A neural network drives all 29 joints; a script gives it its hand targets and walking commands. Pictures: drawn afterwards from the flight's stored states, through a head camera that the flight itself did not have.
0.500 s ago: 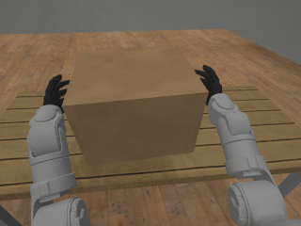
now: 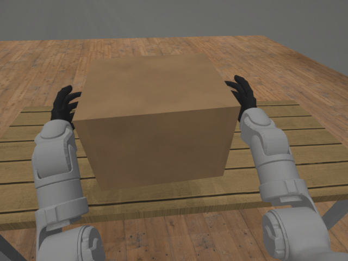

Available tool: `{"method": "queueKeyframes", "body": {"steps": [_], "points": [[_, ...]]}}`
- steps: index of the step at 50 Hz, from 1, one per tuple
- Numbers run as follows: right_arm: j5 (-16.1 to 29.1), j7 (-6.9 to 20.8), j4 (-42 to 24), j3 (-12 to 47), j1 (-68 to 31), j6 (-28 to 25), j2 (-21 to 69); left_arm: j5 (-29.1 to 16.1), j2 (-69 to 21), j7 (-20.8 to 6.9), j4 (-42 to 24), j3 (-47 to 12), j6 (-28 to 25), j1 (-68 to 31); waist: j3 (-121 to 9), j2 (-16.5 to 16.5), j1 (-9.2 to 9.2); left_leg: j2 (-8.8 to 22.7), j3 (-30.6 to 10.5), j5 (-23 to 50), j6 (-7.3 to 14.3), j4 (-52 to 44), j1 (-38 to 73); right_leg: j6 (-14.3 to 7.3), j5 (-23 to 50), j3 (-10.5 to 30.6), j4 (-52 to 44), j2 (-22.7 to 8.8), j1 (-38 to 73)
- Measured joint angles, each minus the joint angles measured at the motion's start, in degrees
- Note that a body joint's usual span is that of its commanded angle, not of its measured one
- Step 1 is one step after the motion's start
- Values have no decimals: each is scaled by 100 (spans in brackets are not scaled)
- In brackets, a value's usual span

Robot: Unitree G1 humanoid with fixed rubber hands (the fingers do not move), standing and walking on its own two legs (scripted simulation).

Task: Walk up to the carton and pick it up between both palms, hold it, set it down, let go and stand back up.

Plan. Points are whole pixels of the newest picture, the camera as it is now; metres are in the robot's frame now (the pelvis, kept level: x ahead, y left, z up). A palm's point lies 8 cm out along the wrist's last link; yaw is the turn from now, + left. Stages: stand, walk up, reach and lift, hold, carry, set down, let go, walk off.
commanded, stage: hold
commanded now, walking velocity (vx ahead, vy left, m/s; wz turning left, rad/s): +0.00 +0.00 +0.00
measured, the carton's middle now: (157, 116) +0.43 +0.01 +0.17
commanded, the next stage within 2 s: set down in 0.08 s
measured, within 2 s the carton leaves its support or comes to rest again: neither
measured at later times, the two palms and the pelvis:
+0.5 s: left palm (62, 124) +0.37 +0.22 +0.20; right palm (235, 116) +0.38 -0.17 +0.20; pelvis +0.01 +0.00 +0.00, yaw +1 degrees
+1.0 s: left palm (79, 129) +0.40 +0.20 +0.16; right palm (239, 123) +0.39 -0.19 +0.17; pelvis +0.03 +0.01 +0.00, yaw +0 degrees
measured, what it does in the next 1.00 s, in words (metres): stands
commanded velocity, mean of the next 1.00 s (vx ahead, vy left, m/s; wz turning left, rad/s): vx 0.00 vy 0.00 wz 0.00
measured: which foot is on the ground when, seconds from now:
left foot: down 0.00-1.00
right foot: down 0.00-1.00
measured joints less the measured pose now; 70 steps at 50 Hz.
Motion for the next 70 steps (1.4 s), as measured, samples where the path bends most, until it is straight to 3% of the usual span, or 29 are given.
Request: {"method": "queueKeyframes", "body": {"steps": [10, 22, 31, 43, 53, 70], "points": [[-105, 26, -191, -84, 171, -242, 96, -39, -35, -11, -83, -6, -286, 114, 49, 0, -41, 2, -5, -16, 3, 0, 88, 6, 4, 2, -41, 7, 110], [-1002, 253, 388, -705, 320, -1622, 549, 199, -117, -165, 943, 216, -1491, -77, 232, -11, 140, -70, 6, -11, 49, -159, 386, 51, -118, -9, 8, -74, 327], [-807, 141, 460, -478, 782, -2336, 459, -96, -22, 34, 958, -193, -1931, 281, 428, -43, 102, -51, -65, -194, 50, -5, 333, 70, -206, -113, -78, -57, 421], [-342, 64, 81, -71, 1207, -2307, 134, -267, -148, 214, 594, -475, -1937, 736, 380, -80, -48, -14, 19, -361, 72, 83, 315, 90, -298, -67, -84, -27, 425], [-665, 123, 519, -403, 903, -2318, 313, -186, -85, 147, 1303, -289, -2103, 328, 337, -75, 17, -55, 77, -261, 97, -41, 299, 112, -258, -25, -74, -73, 336], [-1222, 285, 1321, -1099, 600, -2841, 505, -184, 54, 208, 2652, -245, -2762, -287, 362, -68, 35, -41, 131, -239, 91, -69, 260, 107, -239, -24, -80, -72, 280]]}}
